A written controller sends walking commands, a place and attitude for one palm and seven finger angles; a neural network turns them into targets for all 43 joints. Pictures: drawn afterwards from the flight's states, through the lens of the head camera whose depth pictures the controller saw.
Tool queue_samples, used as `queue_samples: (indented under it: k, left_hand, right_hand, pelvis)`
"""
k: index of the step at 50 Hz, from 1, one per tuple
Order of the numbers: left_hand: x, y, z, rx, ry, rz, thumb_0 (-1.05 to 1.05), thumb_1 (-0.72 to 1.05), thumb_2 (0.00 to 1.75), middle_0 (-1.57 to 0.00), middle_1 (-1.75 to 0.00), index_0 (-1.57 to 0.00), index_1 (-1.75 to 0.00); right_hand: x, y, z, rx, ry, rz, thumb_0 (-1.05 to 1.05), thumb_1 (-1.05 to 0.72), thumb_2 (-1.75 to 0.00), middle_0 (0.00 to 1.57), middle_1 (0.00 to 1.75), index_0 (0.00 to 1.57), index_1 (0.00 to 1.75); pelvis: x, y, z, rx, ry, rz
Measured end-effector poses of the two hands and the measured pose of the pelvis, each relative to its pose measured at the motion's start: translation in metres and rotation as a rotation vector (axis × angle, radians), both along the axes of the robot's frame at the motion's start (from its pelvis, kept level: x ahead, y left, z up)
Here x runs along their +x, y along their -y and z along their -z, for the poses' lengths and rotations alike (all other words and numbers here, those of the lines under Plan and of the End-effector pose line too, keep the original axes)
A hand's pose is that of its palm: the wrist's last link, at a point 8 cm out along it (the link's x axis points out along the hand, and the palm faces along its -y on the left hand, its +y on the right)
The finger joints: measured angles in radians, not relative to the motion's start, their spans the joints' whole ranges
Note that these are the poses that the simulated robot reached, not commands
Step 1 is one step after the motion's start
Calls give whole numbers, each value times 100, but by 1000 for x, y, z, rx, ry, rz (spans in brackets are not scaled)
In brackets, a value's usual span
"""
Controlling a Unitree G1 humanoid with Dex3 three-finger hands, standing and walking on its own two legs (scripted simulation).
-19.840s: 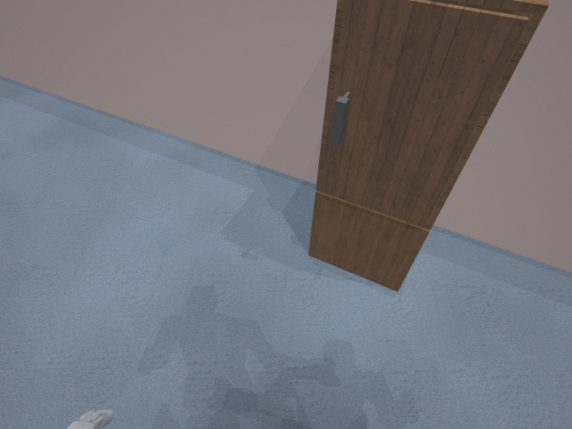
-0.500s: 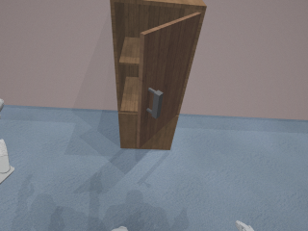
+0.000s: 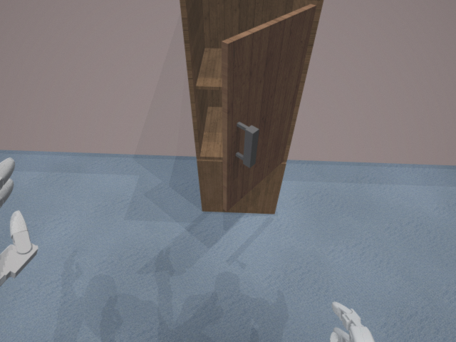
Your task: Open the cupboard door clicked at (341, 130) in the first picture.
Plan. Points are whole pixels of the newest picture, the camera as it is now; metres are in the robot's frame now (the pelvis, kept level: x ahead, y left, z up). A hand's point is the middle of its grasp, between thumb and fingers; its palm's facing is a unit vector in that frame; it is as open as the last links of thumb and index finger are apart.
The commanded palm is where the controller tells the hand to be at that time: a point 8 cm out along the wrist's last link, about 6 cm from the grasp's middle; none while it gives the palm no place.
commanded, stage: let the arm hang, fingers relaxed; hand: left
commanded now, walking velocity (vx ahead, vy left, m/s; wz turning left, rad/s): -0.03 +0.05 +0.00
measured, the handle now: (244, 144) +0.63 +0.00 -0.04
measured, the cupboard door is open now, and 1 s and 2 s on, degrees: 50 50 50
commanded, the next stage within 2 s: look to check the result in 1.20 s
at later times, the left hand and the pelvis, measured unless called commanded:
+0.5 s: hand out of the picture +0.01 +0.20 -0.17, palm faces +0.11 -0.97 -0.21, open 6.9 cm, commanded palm none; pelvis +0.01 +0.01 +0.00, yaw +5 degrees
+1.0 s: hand out of the picture -0.01 +0.17 -0.17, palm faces +0.10 -0.98 -0.16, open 7.4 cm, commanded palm none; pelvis +0.01 +0.02 +0.00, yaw +4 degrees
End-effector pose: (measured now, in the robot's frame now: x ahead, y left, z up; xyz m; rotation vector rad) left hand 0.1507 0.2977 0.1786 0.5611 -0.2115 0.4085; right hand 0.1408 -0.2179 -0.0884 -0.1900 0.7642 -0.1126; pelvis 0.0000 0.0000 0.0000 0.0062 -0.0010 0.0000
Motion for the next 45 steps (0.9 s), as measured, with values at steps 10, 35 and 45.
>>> queue_samples:
  k: [10, 35, 45]
  left_hand:
    - [37, -25, 126, -224, -435, -43, 0, 90, 90, -20, -30, -20, -30]
    - [-199, 53, 313, -686, -1576, -358, 0, 93, 90, -20, -30, -20, -30]
    - [-184, 72, 319, -719, -1551, -302, 1, 91, 90, -20, -30, -20, -30]
  right_hand:
    - [13, 22, 19, -93, -112, -54, 1, -90, -90, 20, 30, 20, 30]
    - [-130, -5, 56, 6, -683, 38, 1, -92, -90, 20, 30, 20, 30]
    - [-141, -25, 59, 53, -691, 47, 1, -91, -90, 20, 30, 19, 30]
  pelvis:
    - [7, -23, 11, -6, -20, -67]
    - [7, -12, -5, -10, 34, -83]
    - [8, -15, -5, -5, 36, -77]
